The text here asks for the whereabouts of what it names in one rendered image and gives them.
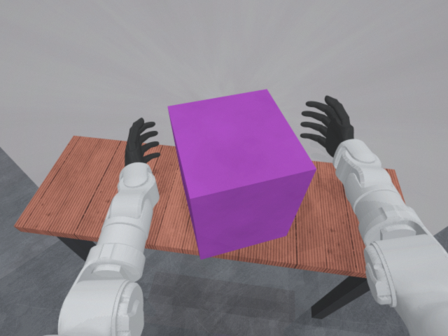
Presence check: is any left robot upper arm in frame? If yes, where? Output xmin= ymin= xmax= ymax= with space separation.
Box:
xmin=44 ymin=279 xmax=144 ymax=336

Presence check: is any robot right hand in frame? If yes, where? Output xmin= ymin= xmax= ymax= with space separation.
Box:
xmin=300 ymin=95 xmax=354 ymax=157

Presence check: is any left robot forearm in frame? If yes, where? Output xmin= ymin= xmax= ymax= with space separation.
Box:
xmin=58 ymin=162 xmax=160 ymax=334

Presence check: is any right robot upper arm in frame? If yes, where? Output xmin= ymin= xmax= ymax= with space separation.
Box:
xmin=364 ymin=234 xmax=448 ymax=336

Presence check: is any carton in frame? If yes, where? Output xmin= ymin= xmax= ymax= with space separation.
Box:
xmin=168 ymin=89 xmax=316 ymax=260

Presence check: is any table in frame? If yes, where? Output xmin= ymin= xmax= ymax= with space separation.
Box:
xmin=14 ymin=136 xmax=405 ymax=319

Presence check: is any right robot forearm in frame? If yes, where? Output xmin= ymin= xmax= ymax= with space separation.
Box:
xmin=332 ymin=139 xmax=448 ymax=262

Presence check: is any robot left hand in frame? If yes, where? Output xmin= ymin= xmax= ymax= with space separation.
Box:
xmin=125 ymin=118 xmax=160 ymax=167

